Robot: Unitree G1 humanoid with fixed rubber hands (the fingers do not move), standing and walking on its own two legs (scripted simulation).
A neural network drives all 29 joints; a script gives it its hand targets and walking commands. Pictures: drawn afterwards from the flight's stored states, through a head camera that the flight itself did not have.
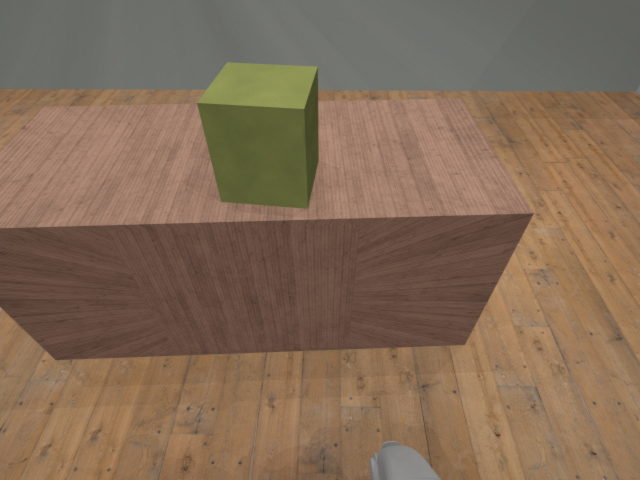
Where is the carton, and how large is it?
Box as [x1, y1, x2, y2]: [197, 62, 318, 208]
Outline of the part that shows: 227,62 197,102 221,201 307,208 318,160 317,67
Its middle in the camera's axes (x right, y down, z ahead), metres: -0.13 -0.23 +0.89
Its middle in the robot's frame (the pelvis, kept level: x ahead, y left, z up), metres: +0.84 +0.13 +0.00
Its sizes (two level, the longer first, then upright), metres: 0.210 0.200 0.250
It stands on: a pedestal, 0.61 m high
